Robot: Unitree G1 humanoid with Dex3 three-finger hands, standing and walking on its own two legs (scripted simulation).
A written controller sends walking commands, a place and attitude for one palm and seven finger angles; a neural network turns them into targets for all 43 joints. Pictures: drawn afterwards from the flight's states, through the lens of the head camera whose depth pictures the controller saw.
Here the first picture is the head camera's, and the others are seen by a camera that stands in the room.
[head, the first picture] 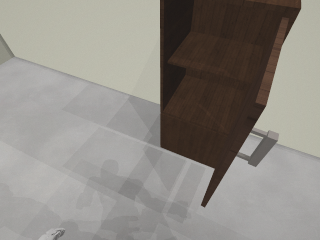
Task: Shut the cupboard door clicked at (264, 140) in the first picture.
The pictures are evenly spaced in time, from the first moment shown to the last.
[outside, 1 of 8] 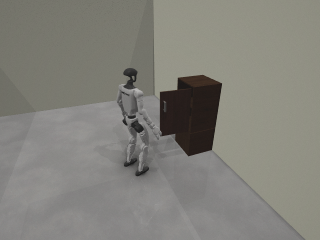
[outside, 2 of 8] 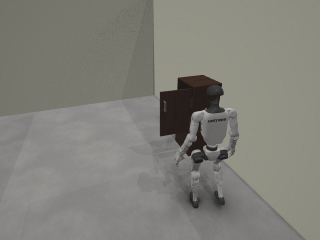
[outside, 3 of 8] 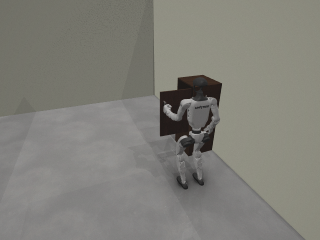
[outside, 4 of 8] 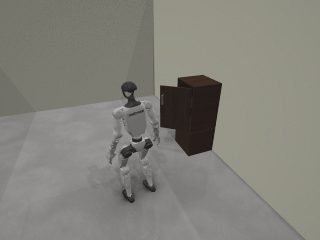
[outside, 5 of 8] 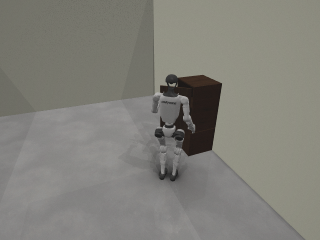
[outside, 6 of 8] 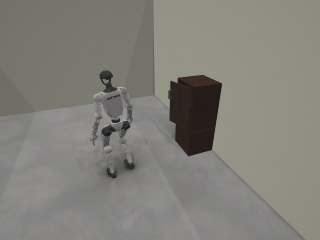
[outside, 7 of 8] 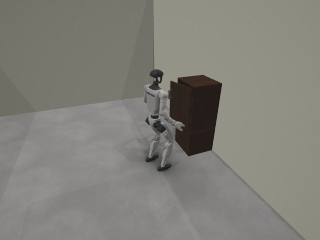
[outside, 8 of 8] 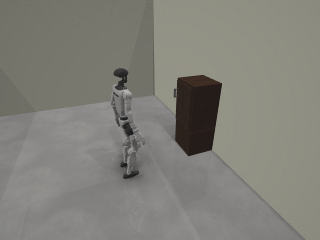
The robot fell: no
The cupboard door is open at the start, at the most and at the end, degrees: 86 86 0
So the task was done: yes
